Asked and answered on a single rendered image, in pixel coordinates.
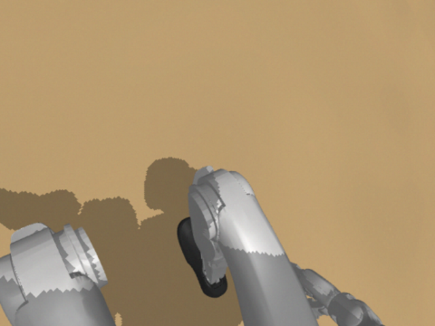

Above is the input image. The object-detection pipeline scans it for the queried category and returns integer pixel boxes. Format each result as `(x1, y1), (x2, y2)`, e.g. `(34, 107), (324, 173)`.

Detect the right robot foot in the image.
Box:
(177, 217), (227, 298)

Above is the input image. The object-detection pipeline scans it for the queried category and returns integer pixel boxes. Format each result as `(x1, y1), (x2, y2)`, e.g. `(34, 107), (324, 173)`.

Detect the right robot arm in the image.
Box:
(328, 293), (384, 326)

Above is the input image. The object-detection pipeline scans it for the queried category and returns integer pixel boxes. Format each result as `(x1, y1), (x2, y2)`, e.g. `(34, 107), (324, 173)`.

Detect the right robot hand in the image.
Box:
(291, 262), (341, 319)

